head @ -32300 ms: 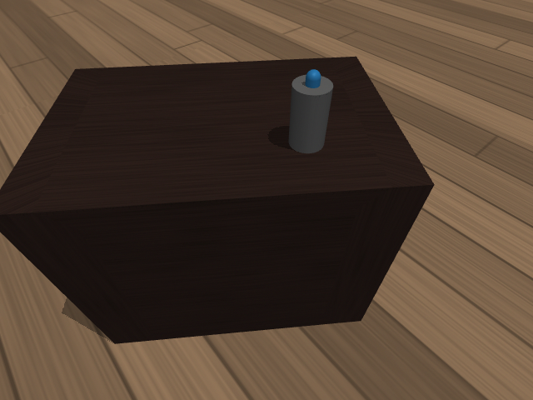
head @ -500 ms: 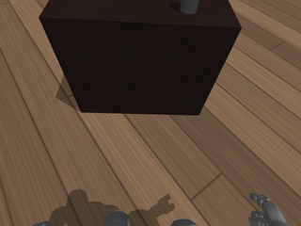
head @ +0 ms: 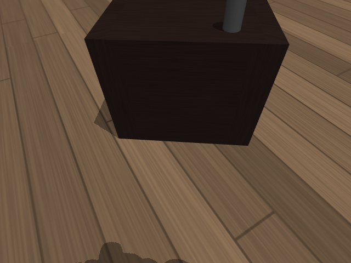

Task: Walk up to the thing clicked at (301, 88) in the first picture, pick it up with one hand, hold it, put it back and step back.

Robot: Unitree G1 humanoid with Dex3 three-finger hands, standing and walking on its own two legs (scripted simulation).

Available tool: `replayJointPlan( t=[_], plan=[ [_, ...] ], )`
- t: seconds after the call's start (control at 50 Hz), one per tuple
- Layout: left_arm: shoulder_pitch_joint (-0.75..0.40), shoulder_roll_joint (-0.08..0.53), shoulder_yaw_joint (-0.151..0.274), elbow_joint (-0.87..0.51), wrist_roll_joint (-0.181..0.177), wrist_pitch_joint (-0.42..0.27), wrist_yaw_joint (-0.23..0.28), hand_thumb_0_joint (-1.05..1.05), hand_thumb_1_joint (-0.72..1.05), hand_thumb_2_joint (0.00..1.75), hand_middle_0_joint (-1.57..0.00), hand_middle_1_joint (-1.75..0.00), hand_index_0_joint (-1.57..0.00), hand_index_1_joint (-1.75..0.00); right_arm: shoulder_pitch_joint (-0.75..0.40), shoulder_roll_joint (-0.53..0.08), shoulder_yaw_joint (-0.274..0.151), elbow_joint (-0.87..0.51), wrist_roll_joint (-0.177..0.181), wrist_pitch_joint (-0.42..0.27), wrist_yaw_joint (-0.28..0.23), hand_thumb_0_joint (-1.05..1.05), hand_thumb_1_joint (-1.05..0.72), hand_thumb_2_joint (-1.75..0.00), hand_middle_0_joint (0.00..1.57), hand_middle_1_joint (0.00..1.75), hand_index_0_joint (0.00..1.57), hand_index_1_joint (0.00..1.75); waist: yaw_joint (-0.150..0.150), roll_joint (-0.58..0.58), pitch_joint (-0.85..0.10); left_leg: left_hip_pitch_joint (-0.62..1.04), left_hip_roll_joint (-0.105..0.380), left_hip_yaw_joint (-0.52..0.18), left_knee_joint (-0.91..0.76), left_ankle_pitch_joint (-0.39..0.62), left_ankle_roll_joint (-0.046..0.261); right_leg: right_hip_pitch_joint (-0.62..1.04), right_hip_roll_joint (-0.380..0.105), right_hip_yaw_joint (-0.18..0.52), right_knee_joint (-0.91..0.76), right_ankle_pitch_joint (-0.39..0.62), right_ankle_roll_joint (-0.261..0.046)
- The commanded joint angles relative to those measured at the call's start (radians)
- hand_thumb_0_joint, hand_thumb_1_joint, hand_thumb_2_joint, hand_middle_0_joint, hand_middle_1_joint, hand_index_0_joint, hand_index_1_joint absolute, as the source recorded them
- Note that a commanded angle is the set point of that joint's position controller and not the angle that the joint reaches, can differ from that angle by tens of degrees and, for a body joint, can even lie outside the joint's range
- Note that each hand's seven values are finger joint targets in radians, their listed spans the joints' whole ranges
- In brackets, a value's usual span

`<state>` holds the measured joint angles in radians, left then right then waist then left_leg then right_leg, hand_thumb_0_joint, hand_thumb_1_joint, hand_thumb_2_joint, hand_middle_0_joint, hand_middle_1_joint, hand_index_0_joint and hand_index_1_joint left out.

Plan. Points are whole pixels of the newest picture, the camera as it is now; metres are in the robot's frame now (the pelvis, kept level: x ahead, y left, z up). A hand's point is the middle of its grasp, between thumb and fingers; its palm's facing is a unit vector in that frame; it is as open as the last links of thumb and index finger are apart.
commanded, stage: step back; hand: right
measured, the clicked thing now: (235, 8) +1.14 -0.24 +0.08
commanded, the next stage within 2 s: stand in 0.74 s
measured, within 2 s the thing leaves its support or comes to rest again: neither
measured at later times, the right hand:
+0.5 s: hand out of the picture +0.13 -0.27 -0.16, palm faces -0.07 +0.93 -0.36, open 7.4 cm
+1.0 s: hand (283, 254) +0.17 -0.24 -0.13, palm faces -0.01 +0.94 -0.34, open 7.4 cm
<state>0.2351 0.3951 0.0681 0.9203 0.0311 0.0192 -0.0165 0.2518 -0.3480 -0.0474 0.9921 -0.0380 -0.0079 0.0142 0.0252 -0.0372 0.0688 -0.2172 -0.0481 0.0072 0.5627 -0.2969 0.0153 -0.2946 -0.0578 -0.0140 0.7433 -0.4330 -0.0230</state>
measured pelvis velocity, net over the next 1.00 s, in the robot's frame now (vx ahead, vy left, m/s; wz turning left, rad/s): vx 0.05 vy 0.01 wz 0.01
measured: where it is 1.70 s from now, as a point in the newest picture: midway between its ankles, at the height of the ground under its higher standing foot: outside the picture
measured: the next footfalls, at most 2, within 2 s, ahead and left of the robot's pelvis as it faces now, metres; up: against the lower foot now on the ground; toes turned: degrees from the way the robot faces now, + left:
right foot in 0.20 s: +0.09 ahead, -0.14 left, +0.00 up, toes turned -1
left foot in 0.48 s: +0.11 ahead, +0.14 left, +0.00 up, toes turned +3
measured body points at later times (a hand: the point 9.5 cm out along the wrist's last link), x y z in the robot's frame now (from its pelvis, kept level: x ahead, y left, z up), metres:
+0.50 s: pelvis +0.04 -0.01 +0.00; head +0.07 -0.02 +0.45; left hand +0.11 +0.30 -0.12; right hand +0.13 -0.32 -0.13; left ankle +0.07 +0.14 -0.73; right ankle +0.05 -0.14 -0.73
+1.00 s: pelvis +0.05 +0.01 +0.02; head +0.06 +0.01 +0.47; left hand +0.14 +0.31 -0.11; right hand +0.17 -0.29 -0.10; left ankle +0.07 +0.14 -0.73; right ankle +0.05 -0.14 -0.73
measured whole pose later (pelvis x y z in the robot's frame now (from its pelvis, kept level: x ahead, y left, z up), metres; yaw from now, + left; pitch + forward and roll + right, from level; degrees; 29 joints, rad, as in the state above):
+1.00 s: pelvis +0.05 +0.01 +0.02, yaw +0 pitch -3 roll +0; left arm 0.09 0.35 0.00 1.11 0.00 -0.02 -0.01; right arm 0.04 -0.34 -0.01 1.10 0.00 -0.02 0.01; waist 0.01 -0.01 0.06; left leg -0.15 0.03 0.03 0.41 -0.20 -0.02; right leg -0.11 -0.05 -0.01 0.40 -0.23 0.04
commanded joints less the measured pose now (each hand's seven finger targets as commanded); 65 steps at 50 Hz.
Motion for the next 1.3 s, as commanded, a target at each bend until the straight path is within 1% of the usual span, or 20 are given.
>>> replayJointPlan(
  t=[0.0, 0.04, 0.1, 0.16, 0.18, 0.2, 0.22, 0.24, 0.26, 0.3, 0.4, 0.44, 0.48, 0.52, 0.56, 0.62, 0.72, 0.84, 1.1, 1.28],
  plan=[
    [-0.079, 0.212, 0.053, -0.083, -0.006, -0.037, 0.006, 0.00, 0.90, 0.90, -0.20, -0.30, -0.20, -0.30, -0.043, -0.320, -0.084, -0.092, -0.006, -0.036, -0.017, 0.00, -0.90, -0.90, 0.20, 0.30, 0.20, 0.30, -0.021, 0.139, 0.069, -0.020, 0.361, -0.486, -0.353, -0.427, 0.249, -0.214, -0.003, 0.066, 0.153, -0.123, -0.015],
    [-0.065, 0.185, 0.046, -0.062, -0.008, -0.047, -0.001, 0.00, 0.90, 0.90, -0.20, -0.30, -0.20, -0.30, -0.054, -0.262, -0.063, -0.100, -0.003, -0.044, -0.017, 0.00, -0.90, -0.90, 0.20, 0.30, 0.20, 0.30, -0.020, 0.129, 0.058, 0.019, 0.288, -0.362, -0.310, -0.234, 0.184, -0.213, 0.001, 0.048, 0.071, -0.059, -0.011],
    [-0.056, 0.164, 0.045, -0.040, -0.010, -0.056, -0.002, 0.00, 0.90, 0.90, -0.20, -0.30, -0.20, -0.30, -0.060, -0.279, -0.070, -0.091, -0.003, -0.039, -0.010, 0.00, -0.90, -0.90, 0.20, 0.30, 0.20, 0.30, -0.038, 0.205, 0.020, -0.027, 0.263, -0.281, -0.270, -0.110, 0.164, -0.072, 0.034, -0.012, -0.052, 0.005, 0.006],
    [0.016, 0.143, 0.044, 0.006, -0.004, -0.076, 0.016, 0.00, 0.90, 0.90, -0.20, -0.30, -0.20, -0.30, -0.115, -0.227, -0.050, -0.106, 0.013, -0.017, -0.007, 0.00, -0.90, -0.90, 0.20, 0.30, 0.20, 0.30, 0.025, 0.180, -0.048, -0.122, 0.183, -0.120, -0.060, 0.040, 0.089, 0.195, 0.083, -0.062, -0.339, 0.187, -0.005],
    [0.051, 0.170, 0.056, 0.023, 0.002, -0.082, 0.026, 0.00, 0.90, 0.90, -0.20, -0.30, -0.20, -0.30, -0.119, -0.184, -0.034, -0.113, 0.020, -0.014, -0.010, 0.00, -0.90, -0.90, 0.20, 0.30, 0.20, 0.30, 0.045, 0.122, -0.080, -0.201, 0.149, -0.087, 0.041, 0.047, 0.055, 0.301, 0.039, 0.019, -0.344, 0.231, -0.013],
    [0.078, 0.241, 0.075, 0.026, 0.015, -0.088, 0.037, 0.00, 0.90, 0.90, -0.20, -0.30, -0.20, -0.30, -0.112, -0.135, -0.019, -0.134, 0.025, -0.014, -0.012, 0.00, -0.90, -0.90, 0.20, 0.30, 0.20, 0.30, 0.051, -0.068, -0.082, -0.339, 0.041, -0.034, 0.235, -0.053, 0.012, 0.351, -0.142, 0.304, -0.427, 0.186, -0.065],
    [0.020, 0.301, 0.081, 0.001, 0.014, -0.089, 0.038, 0.00, 0.90, 0.90, -0.20, -0.30, -0.20, -0.30, -0.105, -0.152, -0.024, -0.129, 0.019, -0.005, -0.024, 0.00, -0.90, -0.90, 0.20, 0.30, 0.20, 0.30, 0.045, -0.081, -0.063, -0.341, 0.023, -0.082, 0.322, -0.279, -0.005, 0.219, -0.324, 0.507, -0.501, -0.005, -0.164],
    [-0.068, 0.315, 0.080, -0.024, 0.013, -0.087, 0.034, 0.00, 0.90, 0.90, -0.20, -0.30, -0.20, -0.30, -0.071, -0.212, -0.042, -0.099, 0.016, -0.001, -0.028, 0.00, -0.90, -0.90, 0.20, 0.30, 0.20, 0.30, 0.019, -0.037, -0.004, -0.253, 0.069, -0.132, 0.380, -0.303, -0.009, 0.054, -0.386, 0.555, -0.504, -0.085, -0.239],
    [-0.100, 0.286, 0.073, -0.031, 0.011, -0.085, 0.031, 0.00, 0.90, 0.90, -0.20, -0.30, -0.20, -0.30, -0.056, -0.230, -0.050, -0.082, 0.016, -0.004, -0.026, 0.00, -0.90, -0.90, 0.20, 0.30, 0.20, 0.30, -0.003, -0.017, 0.037, -0.224, 0.088, -0.133, 0.370, -0.287, -0.004, -0.003, -0.351, 0.496, -0.491, -0.055, -0.242],
    [-0.109, 0.237, 0.053, -0.030, 0.007, -0.093, 0.033, 0.00, 0.90, 0.90, -0.20, -0.30, -0.20, -0.30, -0.053, -0.207, -0.043, -0.063, 0.020, -0.009, -0.018, 0.00, -0.90, -0.90, 0.20, 0.30, 0.20, 0.30, -0.012, -0.016, 0.015, -0.215, 0.089, -0.139, 0.304, -0.213, -0.003, 0.050, -0.248, 0.310, -0.431, 0.147, -0.173],
    [-0.109, 0.229, 0.044, -0.013, -0.004, -0.086, 0.034, 0.00, 0.90, 0.90, -0.20, -0.30, -0.20, -0.30, -0.048, -0.176, -0.031, -0.041, 0.017, -0.015, -0.020, 0.00, -0.90, -0.90, 0.20, 0.30, 0.20, 0.30, -0.007, -0.138, -0.077, -0.111, 0.075, 0.001, 0.093, -0.109, -0.019, 0.118, -0.192, 0.146, -0.298, 0.616, -0.137],
    [-0.138, 0.222, 0.040, -0.016, -0.020, -0.070, 0.033, 0.00, 0.90, 0.90, -0.20, -0.30, -0.20, -0.30, -0.011, -0.170, -0.036, -0.014, 0.013, -0.025, -0.027, 0.00, -0.90, -0.90, 0.20, 0.30, 0.20, 0.30, -0.039, -0.127, -0.112, -0.012, 0.048, 0.049, -0.113, 0.100, -0.020, 0.126, -0.153, 0.076, -0.173, 0.716, -0.094],
    [-0.126, 0.176, 0.023, -0.030, -0.027, -0.058, 0.035, 0.00, 0.90, 0.90, -0.20, -0.30, -0.20, -0.30, -0.021, -0.229, -0.056, -0.005, 0.005, -0.028, -0.035, 0.00, -0.90, -0.90, 0.20, 0.30, 0.20, 0.30, -0.035, -0.013, -0.167, 0.112, 0.145, -0.077, -0.105, 0.420, 0.028, 0.045, -0.074, 0.025, -0.059, 0.597, -0.023],
    [-0.111, 0.165, 0.014, -0.006, -0.039, -0.040, 0.036, 0.00, 0.90, 0.90, -0.20, -0.30, -0.20, -0.30, -0.129, -0.301, -0.055, -0.032, 0.017, -0.027, -0.036, 0.00, -0.90, -0.90, 0.20, 0.30, 0.20, 0.30, -0.001, 0.099, -0.169, -0.009, 0.317, -0.240, -0.126, 0.327, 0.167, 0.066, 0.025, -0.009, -0.053, 0.153, 0.008],
    [-0.109, 0.168, 0.011, 0.032, -0.027, -0.044, 0.038, 0.00, 0.90, 0.90, -0.20, -0.30, -0.20, -0.30, -0.209, -0.266, -0.041, -0.025, 0.019, -0.014, -0.029, 0.00, -0.90, -0.90, 0.20, 0.30, 0.20, 0.30, 0.020, 0.113, -0.109, -0.134, 0.283, -0.184, -0.119, 0.239, 0.126, 0.170, 0.005, 0.021, -0.185, 0.109, -0.003],
    [-0.112, 0.223, 0.023, 0.046, -0.024, -0.057, 0.036, 0.00, 0.90, 0.90, -0.20, -0.30, -0.20, -0.30, -0.202, -0.216, -0.024, -0.015, 0.021, -0.014, -0.031, 0.00, -0.90, -0.90, 0.20, 0.30, 0.20, 0.30, -0.005, 0.063, -0.115, -0.059, 0.156, -0.060, -0.029, 0.257, 0.020, 0.141, -0.089, 0.127, -0.260, 0.393, -0.043],
    [-0.120, 0.137, -0.018, 0.090, -0.041, -0.053, 0.028, 0.00, 0.90, 0.90, -0.20, -0.30, -0.20, -0.30, -0.208, -0.234, -0.015, 0.023, 0.027, -0.027, -0.021, 0.00, -0.90, -0.90, 0.20, 0.30, 0.20, 0.30, 0.000, 0.107, -0.147, 0.047, 0.207, -0.129, -0.138, 0.357, 0.040, 0.164, -0.045, 0.061, -0.276, 0.398, -0.001],
    [-0.177, 0.172, -0.021, 0.116, -0.030, -0.056, 0.025, 0.00, 0.90, 0.90, -0.20, -0.30, -0.20, -0.30, -0.219, -0.215, -0.009, 0.045, 0.032, -0.033, -0.021, 0.00, -0.90, -0.90, 0.20, 0.30, 0.20, 0.30, -0.024, 0.061, -0.133, 0.119, 0.193, -0.087, -0.182, 0.427, 0.010, 0.182, -0.063, 0.064, -0.347, 0.470, 0.007],
    [-0.195, 0.176, -0.027, 0.152, -0.021, -0.058, 0.017, 0.00, 0.90, 0.90, -0.20, -0.30, -0.20, -0.30, -0.248, -0.209, -0.007, 0.069, 0.028, -0.026, -0.009, 0.00, -0.90, -0.90, 0.20, 0.30, 0.20, 0.30, -0.025, 0.047, -0.060, 0.095, 0.177, -0.075, -0.292, 0.123, -0.009, 0.149, -0.073, 0.085, -0.481, 0.244, 0.015],
    [-0.184, 0.178, -0.028, 0.156, -0.022, -0.059, 0.015, 0.00, 0.90, 0.90, -0.20, -0.30, -0.20, -0.30, -0.219, -0.212, -0.005, 0.084, 0.026, -0.027, -0.007, 0.00, -0.90, -0.90, 0.20, 0.30, 0.20, 0.30, -0.027, 0.036, -0.080, 0.103, 0.180, -0.076, -0.293, 0.141, -0.007, 0.159, -0.080, 0.090, -0.484, 0.246, 0.013]
  ],
)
